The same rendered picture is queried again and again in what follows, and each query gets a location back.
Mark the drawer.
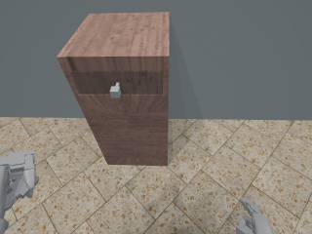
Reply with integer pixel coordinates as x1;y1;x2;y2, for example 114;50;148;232
69;70;164;95

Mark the handle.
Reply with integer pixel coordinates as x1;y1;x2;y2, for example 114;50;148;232
109;82;121;98

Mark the robot right hand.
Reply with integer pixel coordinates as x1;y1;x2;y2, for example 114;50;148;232
235;197;274;234

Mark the robot left hand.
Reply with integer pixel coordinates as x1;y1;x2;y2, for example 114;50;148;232
0;150;39;218

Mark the cabinet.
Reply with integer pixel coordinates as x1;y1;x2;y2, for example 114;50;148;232
57;12;170;167

